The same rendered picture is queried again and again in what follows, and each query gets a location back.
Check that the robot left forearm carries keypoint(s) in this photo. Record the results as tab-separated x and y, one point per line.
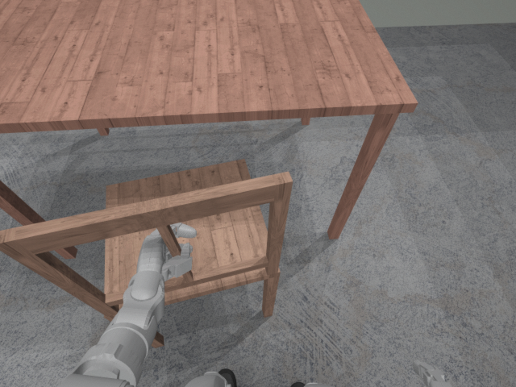
125	344

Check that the right robot hand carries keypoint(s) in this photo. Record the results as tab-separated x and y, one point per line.
431	376

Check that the table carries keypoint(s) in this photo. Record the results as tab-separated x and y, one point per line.
98	64

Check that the chair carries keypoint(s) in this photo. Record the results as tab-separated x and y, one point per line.
221	202

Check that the robot left foot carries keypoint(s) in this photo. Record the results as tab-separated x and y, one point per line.
229	376

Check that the left robot hand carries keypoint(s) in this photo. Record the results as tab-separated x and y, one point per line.
155	256

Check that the left robot shin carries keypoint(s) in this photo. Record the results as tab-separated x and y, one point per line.
214	373

